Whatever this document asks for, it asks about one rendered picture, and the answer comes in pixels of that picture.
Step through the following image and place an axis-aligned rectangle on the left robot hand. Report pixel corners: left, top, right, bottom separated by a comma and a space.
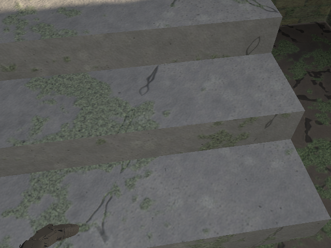
19, 224, 79, 248

